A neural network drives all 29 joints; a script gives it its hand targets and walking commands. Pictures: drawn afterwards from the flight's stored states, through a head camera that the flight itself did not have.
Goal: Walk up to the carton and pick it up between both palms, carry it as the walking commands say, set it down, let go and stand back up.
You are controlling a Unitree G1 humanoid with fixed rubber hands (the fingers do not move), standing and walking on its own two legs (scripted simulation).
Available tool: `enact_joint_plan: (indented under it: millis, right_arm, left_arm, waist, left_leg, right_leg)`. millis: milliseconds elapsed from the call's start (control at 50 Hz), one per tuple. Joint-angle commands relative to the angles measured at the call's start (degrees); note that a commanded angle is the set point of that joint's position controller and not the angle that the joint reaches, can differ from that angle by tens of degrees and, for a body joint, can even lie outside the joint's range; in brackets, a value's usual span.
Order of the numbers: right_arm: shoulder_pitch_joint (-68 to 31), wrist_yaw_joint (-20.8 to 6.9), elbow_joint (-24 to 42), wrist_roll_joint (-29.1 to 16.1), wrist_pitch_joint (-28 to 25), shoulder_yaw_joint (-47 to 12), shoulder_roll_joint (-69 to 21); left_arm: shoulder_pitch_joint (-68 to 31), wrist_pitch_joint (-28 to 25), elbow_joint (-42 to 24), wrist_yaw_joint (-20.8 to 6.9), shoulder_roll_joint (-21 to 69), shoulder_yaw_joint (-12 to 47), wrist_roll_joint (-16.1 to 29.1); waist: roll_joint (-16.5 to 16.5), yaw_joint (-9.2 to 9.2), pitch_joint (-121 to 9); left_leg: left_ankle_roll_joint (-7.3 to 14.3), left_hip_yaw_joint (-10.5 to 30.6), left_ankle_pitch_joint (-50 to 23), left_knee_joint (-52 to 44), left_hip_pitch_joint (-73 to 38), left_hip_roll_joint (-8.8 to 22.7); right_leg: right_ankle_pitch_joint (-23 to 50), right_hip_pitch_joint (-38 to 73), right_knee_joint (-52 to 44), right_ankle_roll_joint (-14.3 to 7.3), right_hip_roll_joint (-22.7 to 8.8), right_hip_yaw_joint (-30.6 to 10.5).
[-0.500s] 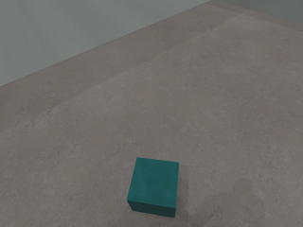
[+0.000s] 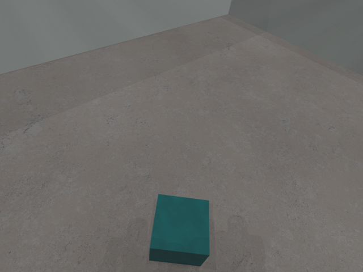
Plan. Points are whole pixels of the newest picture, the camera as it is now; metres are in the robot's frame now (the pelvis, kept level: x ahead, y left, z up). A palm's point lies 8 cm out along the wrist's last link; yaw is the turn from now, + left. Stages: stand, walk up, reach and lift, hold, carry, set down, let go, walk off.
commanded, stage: walk up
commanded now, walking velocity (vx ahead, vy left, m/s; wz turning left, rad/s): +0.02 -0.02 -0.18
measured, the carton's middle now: (179, 230) +0.46 -0.05 -0.68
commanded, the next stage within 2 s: stand in 1.64 s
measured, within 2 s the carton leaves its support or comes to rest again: neither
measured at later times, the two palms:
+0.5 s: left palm out of the picture +0.06 +0.15 -0.14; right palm out of the picture -0.02 -0.31 -0.16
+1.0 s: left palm out of the picture +0.03 +0.16 -0.16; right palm out of the picture -0.02 -0.30 -0.16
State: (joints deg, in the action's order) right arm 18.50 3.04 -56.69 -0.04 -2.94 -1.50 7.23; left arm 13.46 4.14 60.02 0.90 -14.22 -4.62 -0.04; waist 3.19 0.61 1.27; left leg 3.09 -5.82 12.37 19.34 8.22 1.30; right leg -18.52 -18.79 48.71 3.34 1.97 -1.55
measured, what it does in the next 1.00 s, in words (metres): steps on the spot: right foot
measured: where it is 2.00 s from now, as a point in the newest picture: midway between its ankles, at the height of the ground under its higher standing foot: outside the picture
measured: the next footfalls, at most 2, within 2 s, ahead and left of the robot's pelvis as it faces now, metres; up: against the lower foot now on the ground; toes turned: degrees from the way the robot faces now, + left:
right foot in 0.30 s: +0.04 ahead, -0.18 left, +0.00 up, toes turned +3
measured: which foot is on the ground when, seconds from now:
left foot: down 0.00-1.00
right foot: up 0.00-0.28, down 0.30-1.00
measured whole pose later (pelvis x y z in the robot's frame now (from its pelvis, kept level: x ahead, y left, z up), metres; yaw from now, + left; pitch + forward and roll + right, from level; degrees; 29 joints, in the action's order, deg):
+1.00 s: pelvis +0.00 -0.07 -0.01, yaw -3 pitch -1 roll +0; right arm 15.6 3.3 -63.3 1.6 0.5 1.2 9.3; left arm 14.5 -0.2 60.5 2.2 -9.9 -2.2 -0.7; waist 0.4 0.2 2.4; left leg -2.4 -6.4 17.0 27.4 9.3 5.3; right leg -14.2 -12.4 27.4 -0.6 0.9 0.0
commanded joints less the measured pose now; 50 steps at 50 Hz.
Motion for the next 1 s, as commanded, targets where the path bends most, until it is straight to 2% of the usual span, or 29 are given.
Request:
enact_joint_plan:
  millis: [0, 100, 160, 180, 200, 220, 240, 260, 280, 300, 320, 340, 360, 400, 460, 640, 700, 740, 780, 880, 980]
  right_arm:
    - [5.2, 0.7, 0.1, 0.5, 0.1, 2.0, 9.5]
    - [4.9, 0.1, -1.0, 1.0, 0.1, 2.0, 8.7]
    - [7.8, -0.7, -3.1, 1.3, 0.4, 3.4, 11.0]
    - [8.5, -1.0, -3.5, 1.4, 0.7, 3.8, 11.2]
    - [4.1, -0.8, -2.3, 1.4, 0.7, 2.8, 8.0]
    - [4.0, -1.0, -2.8, 1.4, 0.6, 2.7, 6.9]
    - [4.3, -1.2, -3.8, 1.1, 0.6, 3.1, 7.5]
    - [4.5, -1.3, -4.0, 0.4, 0.6, 3.5, 8.2]
    - [4.9, -1.6, -3.1, -0.2, 0.6, 3.4, 7.5]
    - [6.4, -1.8, -3.2, -0.4, 1.0, 2.8, 5.3]
    - [7.9, -1.5, -4.5, -0.4, 1.7, 2.4, 3.8]
    - [6.7, -1.2, -4.8, 0.7, 2.1, 2.6, 5.8]
    - [5.1, -1.1, -4.8, 1.1, 2.4, 3.2, 7.4]
    - [5.0, -1.3, -5.3, 0.9, 2.9, 3.6, 7.2]
    - [5.9, -1.0, -6.5, 0.8, 3.4, 3.3, 5.7]
    - [4.1, -0.8, -8.1, 0.9, 4.0, 3.4, 5.7]
    - [0.7, -0.1, -6.3, 1.0, 3.6, 3.9, 7.7]
    - [1.6, 0.2, -6.5, 1.1, 3.6, 3.6, 6.5]
    - [2.4, 0.3, -7.1, 1.2, 3.7, 3.4, 5.8]
    - [1.5, 0.3, -6.4, 1.6, 3.4, 3.6, 7.1]
    - [0.7, 0.5, -5.4, 1.8, 3.1, 3.7, 8.3]
  left_arm:
    - [-0.4, -0.1, -1.2, 0.2, -1.7, 0.1, -0.1]
    - [-3.5, -0.6, -0.7, -0.1, 0.1, 0.8, -0.5]
    - [-4.7, -1.6, -0.5, -0.4, 0.4, 1.3, -1.1]
    - [-5.3, -1.9, -0.7, -0.5, 0.2, 1.3, -0.9]
    - [-6.9, -2.3, -1.3, -0.3, 0.8, 1.4, -0.2]
    - [-4.5, -2.9, -0.3, 0.1, 1.9, 1.8, 0.5]
    - [0.7, -3.7, 1.5, 0.6, 2.1, 1.7, 0.9]
    - [5.1, -4.5, 2.9, 1.1, 0.0, 1.1, 0.3]
    - [7.0, -4.9, 3.3, 1.6, -3.2, 0.6, -0.5]
    - [4.4, -4.9, 2.9, 1.8, -4.6, 0.9, -0.6]
    - [0.9, -4.6, 3.0, 1.5, -3.4, 1.3, -0.7]
    - [-2.0, -4.6, 2.4, 1.3, -2.2, 1.4, -0.5]
    - [-1.6, -4.9, 1.9, 1.3, -0.9, 1.9, -0.1]
    - [1.1, -5.5, 2.6, 1.7, -0.6, 2.1, 0.2]
    - [1.8, -5.9, 3.1, 1.7, -0.3, 2.3, 0.2]
    - [4.6, -6.1, 3.2, 1.7, 1.0, 2.7, -0.2]
    - [4.3, -5.8, 2.0, 1.8, -0.8, 1.9, -0.1]
    - [4.3, -5.5, 1.3, 1.8, -0.8, 1.7, -0.4]
    - [4.8, -5.3, 0.9, 1.7, 0.2, 1.7, -0.5]
    - [4.3, -4.8, -0.3, 1.5, 0.7, 1.8, -0.6]
    - [3.7, -4.1, -1.6, 1.2, 0.7, 1.8, -0.7]
  waist:
    - [-10.8, 0.91, -1.3]
    - [-11.1, 1.26, 1.1]
    - [-12.6, 2.75, 2.1]
    - [-13.2, 3.04, 2.5]
    - [-10.8, 1.42, 5.7]
    - [-8.5, -0.03, 4.0]
    - [-7.4, -1.37, 0.8]
    - [-7.0, -1.86, -2.5]
    - [-3.5, -1.54, -4.0]
    - [1.7, 0.69, -2.7]
    - [4.7, 1.67, -1.4]
    - [3.0, 1.5, 0.7]
    - [0.8, 0.72, 1.3]
    - [0.9, 0.28, 0.4]
    - [0.7, 0.64, 0.5]
    - [-1.5, 0.68, 2.0]
    - [-0.3, 0.0, 2.3]
    - [-0.7, 0.23, 1.2]
    - [-1.9, 0.16, 1.1]
    - [-4.7, 0.18, 1.3]
    - [-7.4, -0.38, 1.8]
  left_leg:
    - [-0.2, 13.5, -24.7, -3.4, -7.4, 16.8]
    - [3.5, 13.2, -7.8, -6.2, -3.4, 15.4]
    - [5.3, 14.6, 8.7, -8.8, -3.2, 15.9]
    - [5.5, 15.1, 11.5, -9.5, -2.5, 16.2]
    - [5.1, 12.2, -7.4, -5.4, 2.5, 14.3]
    - [4.0, 8.8, -21.9, -0.9, 2.0, 11.5]
    - [2.1, 6.1, -27.5, 2.9, 0.8, 9.7]
    - [0.0, 5.2, -23.9, 4.6, 2.8, 8.8]
    - [-1.9, 4.7, -12.8, 5.8, 8.1, 7.7]
    - [-2.9, 3.5, 3.3, 3.6, 9.8, 5.0]
    - [-3.3, 3.1, 3.0, 0.1, 3.5, 4.9]
    - [-3.8, 3.5, -0.3, 0.3, 2.6, 4.8]
    - [-4.0, 3.9, -2.0, 1.3, 3.5, 4.6]
    - [-4.8, 3.9, -4.0, 1.7, 1.0, 5.0]
    - [-5.4, 3.6, -2.6, 2.0, 1.1, 4.8]
    - [-5.5, 3.5, -3.6, 1.9, -1.4, 5.2]
    - [-6.0, 2.1, -3.0, 5.1, -0.4, 5.3]
    - [-6.1, 1.7, -1.4, 6.0, 0.3, 5.4]
    - [-5.8, 1.9, -1.2, 5.6, -0.1, 5.7]
    - [-4.2, 2.9, -4.1, 4.3, -0.2, 7.3]
    - [-2.0, 6.6, -3.1, 0.7, 1.1, 10.3]
  right_leg:
    - [-1.3, -7.3, 0.5, 0.3, -2.5, -2.3]
    - [-2.1, -5.1, -7.1, -0.3, -3.1, -0.7]
    - [-3.6, -5.1, -11.1, -1.1, -3.5, 2.2]
    - [-3.8, -4.4, -12.4, -1.3, -3.6, 2.5]
    - [-2.0, 0.5, -18.3, -1.6, -4.1, 0.7]
    - [4.8, 6.1, -27.4, -2.1, -3.5, 1.4]
    - [15.7, 12.8, -33.8, -2.2, -4.1, 2.4]
    - [22.3, 19.8, -33.4, -2.1, -6.3, 1.9]
    - [30.9, 25.2, -31.8, -3.4, -12.0, -3.8]
    - [38.5, 23.9, -30.0, -6.0, -16.1, -6.7]
    - [33.3, 16.5, -29.8, -7.8, -15.2, -5.5]
    - [28.4, 15.1, -30.5, -7.1, -12.4, -5.0]
    - [27.8, 16.2, -30.8, -6.4, -11.1, -3.9]
    - [29.6, 14.7, -31.4, -6.4, -11.0, -4.4]
    - [27.9, 15.3, -32.0, -6.9, -10.8, -4.8]
    - [22.8, 11.3, -33.1, -6.7, -9.4, -4.2]
    - [27.3, 9.7, -30.6, -6.9, -9.3, -4.7]
    - [26.1, 9.3, -29.9, -7.5, -9.9, -5.1]
    - [21.6, 7.5, -29.4, -7.1, -9.5, -4.8]
    - [19.1, 4.6, -26.0, -5.5, -7.0, -2.2]
    - [12.8, 2.6, -22.1, -4.2, -5.1, -0.6]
